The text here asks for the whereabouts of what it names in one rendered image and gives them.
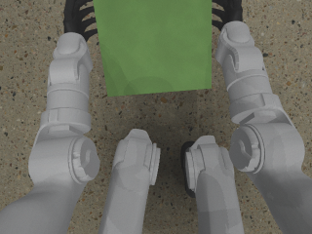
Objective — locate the robot right upper arm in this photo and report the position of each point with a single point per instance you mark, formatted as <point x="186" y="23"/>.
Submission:
<point x="271" y="154"/>

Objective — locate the left robot hand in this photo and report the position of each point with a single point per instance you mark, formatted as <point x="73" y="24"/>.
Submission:
<point x="72" y="21"/>

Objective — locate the robot right forearm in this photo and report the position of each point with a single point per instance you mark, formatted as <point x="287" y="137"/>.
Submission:
<point x="247" y="83"/>

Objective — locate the right robot hand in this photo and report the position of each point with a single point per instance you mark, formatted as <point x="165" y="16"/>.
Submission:
<point x="233" y="11"/>

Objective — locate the carton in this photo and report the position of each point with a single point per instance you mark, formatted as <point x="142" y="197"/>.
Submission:
<point x="155" y="46"/>

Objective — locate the robot right thigh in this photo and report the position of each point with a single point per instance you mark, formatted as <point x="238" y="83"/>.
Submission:
<point x="215" y="191"/>

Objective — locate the robot left upper arm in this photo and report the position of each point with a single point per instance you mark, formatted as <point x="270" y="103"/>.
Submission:
<point x="60" y="168"/>

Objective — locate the robot left forearm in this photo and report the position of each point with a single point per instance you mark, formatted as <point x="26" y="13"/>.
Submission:
<point x="68" y="90"/>

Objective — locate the robot left shin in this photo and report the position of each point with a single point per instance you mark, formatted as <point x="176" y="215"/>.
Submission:
<point x="123" y="143"/>

